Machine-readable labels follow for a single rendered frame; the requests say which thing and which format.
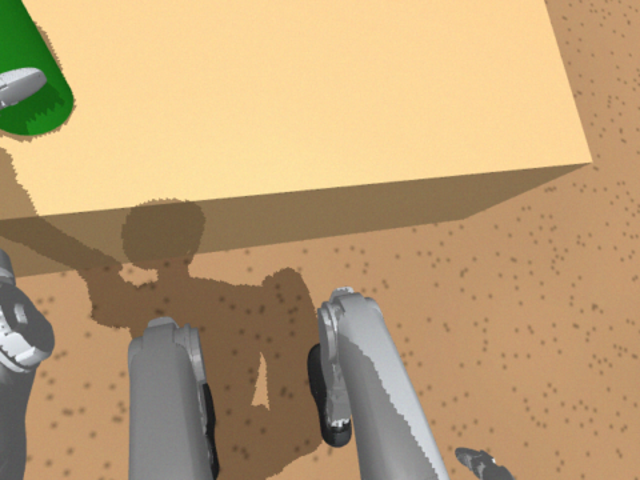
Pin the right robot hand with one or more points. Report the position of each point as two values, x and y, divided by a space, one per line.
482 464

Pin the left robot hand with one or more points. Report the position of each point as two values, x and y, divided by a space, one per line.
19 84

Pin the left robot arm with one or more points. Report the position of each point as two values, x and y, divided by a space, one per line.
26 339

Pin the left robot foot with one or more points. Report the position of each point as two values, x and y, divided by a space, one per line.
210 427

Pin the bottle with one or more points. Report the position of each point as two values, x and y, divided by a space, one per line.
21 46

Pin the right robot foot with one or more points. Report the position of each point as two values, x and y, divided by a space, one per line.
333 436

